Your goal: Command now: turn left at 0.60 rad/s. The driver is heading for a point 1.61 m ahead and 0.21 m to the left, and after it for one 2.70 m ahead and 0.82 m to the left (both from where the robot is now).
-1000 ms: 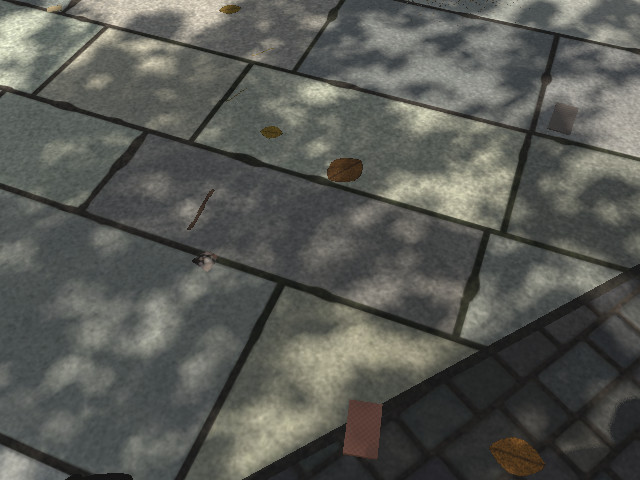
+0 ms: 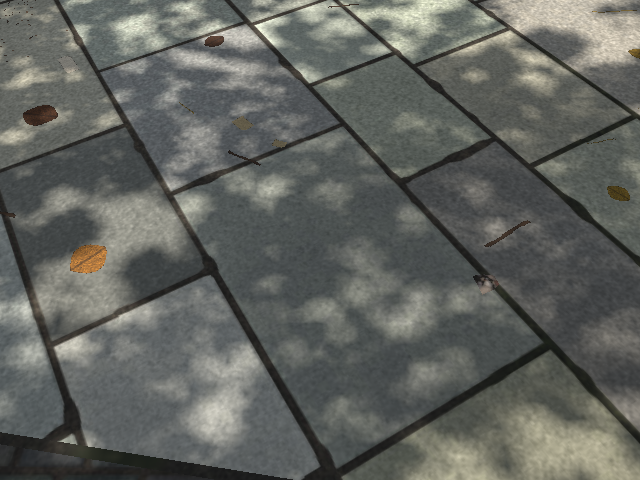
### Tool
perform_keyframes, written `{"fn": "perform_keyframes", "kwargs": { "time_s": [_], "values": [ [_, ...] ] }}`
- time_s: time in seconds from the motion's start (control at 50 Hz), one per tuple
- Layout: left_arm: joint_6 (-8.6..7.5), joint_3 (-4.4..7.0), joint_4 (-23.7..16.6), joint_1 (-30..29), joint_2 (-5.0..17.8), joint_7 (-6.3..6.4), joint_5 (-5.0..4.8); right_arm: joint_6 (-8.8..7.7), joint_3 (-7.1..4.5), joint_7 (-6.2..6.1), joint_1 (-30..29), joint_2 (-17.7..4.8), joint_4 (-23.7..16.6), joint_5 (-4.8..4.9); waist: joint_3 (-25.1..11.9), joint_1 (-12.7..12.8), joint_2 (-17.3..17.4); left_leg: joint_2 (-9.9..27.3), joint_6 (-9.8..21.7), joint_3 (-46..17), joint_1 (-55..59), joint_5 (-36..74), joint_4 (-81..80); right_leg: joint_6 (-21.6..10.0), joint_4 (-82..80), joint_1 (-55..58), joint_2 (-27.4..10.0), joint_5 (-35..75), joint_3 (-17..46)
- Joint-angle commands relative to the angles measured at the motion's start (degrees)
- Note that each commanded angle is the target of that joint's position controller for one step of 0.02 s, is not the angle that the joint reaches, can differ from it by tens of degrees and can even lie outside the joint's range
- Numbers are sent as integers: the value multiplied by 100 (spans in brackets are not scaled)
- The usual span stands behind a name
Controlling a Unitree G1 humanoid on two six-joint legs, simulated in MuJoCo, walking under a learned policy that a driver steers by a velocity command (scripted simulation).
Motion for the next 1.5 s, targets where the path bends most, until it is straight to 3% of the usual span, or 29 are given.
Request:
{"fn": "perform_keyframes", "kwargs": {
  "time_s": [0.02, 0.06, 0.1, 0.2, 0.34, 0.36, 0.38, 0.4, 0.42, 0.44, 0.48, 0.54, 0.6, 0.82, 0.9, 0.92, 0.94, 0.96, 0.98, 1.04, 1.16, 1.24, 1.34, 1.4, 1.42, 1.44, 1.46, 1.48, 1.5],
  "values": [
    [-54, 201, -514, -167, 864, 58, 125, -126, -396, -11, 322, -1162, -357, -31, -503, -103, -1152, 350, -290, 311, -1073, -1100, 2540, -1509, -1049, 723, -2420, 2029, 2049],
    [-32, 121, -573, -462, 627, 110, -35, -3, -383, -37, 458, -926, -179, -32, -289, -130, -965, 430, -496, 453, -1238, -427, 3064, -1109, -960, 697, -1794, 1581, 1161],
    [18, 90, -546, -343, 637, 160, -38, 41, -301, -1, 344, -650, -259, 18, -191, -11, -1044, 497, -624, 734, -1315, -129, 3051, -1122, -994, 723, -1583, 1807, 647],
    [134, 199, -455, 45, 934, 185, -7, 2, -162, 82, -159, -398, -591, -5, -460, 351, -1236, 882, -729, 1106, -1155, -135, 1650, -1310, -916, 1459, -1845, 2192, 339],
    [139, 281, -380, -160, 1174, 29, -253, 69, -185, 224, 214, -420, -617, -3, -548, 92, -1266, 780, -227, 1687, 438, 600, -671, -1006, -391, 976, -1982, 2271, -159],
    [125, 239, -314, -105, 1053, 21, -304, 65, -219, 209, 470, -449, -523, -22, -590, -45, -1115, 652, -33, 1702, 1042, 1186, -1401, -758, -31, 692, -1841, 1981, -331],
    [97, 153, -177, 243, 785, -12, -227, 50, -294, 152, 674, -702, -493, -35, -736, -46, -417, 929, 182, 1127, 1976, 2357, -1806, -298, 719, 10, -1525, 1141, -741],
    [81, -72, -420, 221, 230, -60, 170, 8, -379, 41, 757, -1317, -648, -96, -943, 138, 1528, 2631, 868, -979, 2975, 4915, -1649, 336, 2509, -1611, -820, -2245, -1166],
    [93, 43, -495, -179, 600, 14, 34, -129, -302, 103, 728, -1196, -708, -285, -1112, -231, 1138, 3202, 1944, -1351, 2199, 4977, -1706, 457, 3526, -1897, -511, -2747, -408],
    [143, 122, -456, -318, 858, 63, -120, -236, -238, 146, 602, -993, -631, -312, -871, -247, 675, 2826, 1852, -836, 1890, 4297, -1835, 433, 3900, -1864, -626, -2410, -203],
    [206, 158, -268, -187, 851, 122, -108, -296, -129, 117, 98, -684, -531, -172, -573, -12, 444, 2193, 1255, -202, 1698, 3257, -1904, 396, 3705, -1850, -725, -1607, -95],
    [201, 139, -128, 177, 775, 55, -108, -312, -27, 47, 185, -507, -390, -121, -718, 62, 572, 1918, 1198, 8, 1653, 1901, -2266, 472, 3557, -1561, -615, -653, -272],
    [95, 95, -232, -207, 736, -16, -186, -387, -30, 28, 452, -562, -228, -126, -223, -165, 687, 2021, 1201, -537, 1845, -445, -2908, 344, 2645, -1994, -646, -360, -247],
    [-316, -53, -276, -421, 552, -211, -230, -578, -118, 163, 745, -849, 145, -10, 122, -283, 349, 2141, 1270, -429, 1397, -314, -2974, 0, 599, -1150, -576, -131, -383],
    [-390, -29, -18, 366, 610, -221, -229, -536, -34, 212, 721, -646, 242, -14, -109, 213, 165, 1841, 984, -91, 661, -91, -2266, -221, -47, 488, -340, 218, -603],
    [-396, 31, 119, 946, 765, -166, -247, -554, 53, 215, 671, -404, 240, -69, -310, 482, 31, 1588, 766, 195, 183, 143, -1592, -353, -130, 1318, -557, 94, -294],
    [-407, 125, 169, 1553, 1230, -105, -173, -615, 189, 224, 525, 35, 67, -150, -604, 682, -1027, 906, 316, 961, -780, 31, 318, -795, -747, 2228, -1657, -631, 1283],
    [-412, 253, 226, 1878, 1691, -165, -115, -724, 137, 166, 484, -161, -202, -46, -721, 712, -2031, 456, 75, 1142, -2093, -1024, 1912, -1587, -1540, 2632, -2538, -1993, 3432],
    [-440, 110, 154, 1602, 1226, -187, -142, -780, 11, 157, 505, -627, -138, 41, -379, 629, -1330, 811, 110, 757, -2571, -853, 2620, -1622, -1664, 2421, -2531, -2662, 3459],
    [-441, -55, 6, 998, 766, -183, -80, -802, -6, 207, 356, -522, -27, -35, 141, 334, -800, 1288, 151, 867, -2610, 493, 2458, -1250, -1787, 1749, -1894, -1219, 2047],
    [-430, -71, 116, 1124, 793, -100, -113, -749, 93, 226, -55, -104, -122, -105, 154, 310, -659, 1312, -207, 1192, -2125, 1876, 1078, -1147, -2041, 1314, -1356, 1568, 506],
    [-365, -55, 312, 1499, 901, -33, -158, -831, 196, 331, -846, 109, -318, -56, 315, 589, -677, 1107, -183, 1423, -1564, 2773, -303, -1042, -2112, 1197, -1262, 1685, 97],
    [-241, -2, 537, 1744, 1000, -4, -219, -900, 168, 496, -1298, -30, -501, -12, 422, 505, -705, 962, 144, 1350, -1484, 2445, -1008, -971, -1737, 2004, -1687, 2378, 162],
    [-143, 52, 536, 1584, 1171, 45, -186, -870, -33, 435, -277, -445, -259, -46, -421, -173, -908, 541, 521, 1664, 92, 1931, -1114, -771, -295, 2241, -1571, 4987, -40],
    [-116, 8, 484, 1537, 1100, 70, -150, -843, -148, 360, 627, -684, -19, -47, -1042, -621, -853, 679, 726, 1562, 1562, 2169, -1099, -598, 848, 1623, -1335, 4918, -199],
    [-143, -140, 319, 1659, 708, 86, 36, -784, -240, 270, 1633, -1123, 167, -112, -1989, -844, 49, 1948, 1079, 98, 3458, 2306, -765, -433, 2773, 231, -912, 2568, -375],
    [-265, -316, 301, 2510, 59, 4, -99, -814, -233, 339, 1603, -1253, 246, -136, -2732, -248, 1484, 3069, 2014, -2804, 4907, 785, -1578, -171, 4458, -1797, 161, -1971, 185],
    [-376, -165, 319, 1823, 792, -47, -258, -808, -107, 319, 1430, -638, 214, -59, -2112, -557, 742, 2817, 1726, -2681, 4444, 108, -2039, -223, 4858, -2415, -183, -1902, 602],
    [-439, -104, 108, 1202, 960, -82, -375, -798, -42, 289, 1033, -478, 207, -48, -1186, -488, 454, 2621, 1506, -1724, 3592, 405, -2194, -266, 4747, -2651, -454, -1364, 371]
  ]
}}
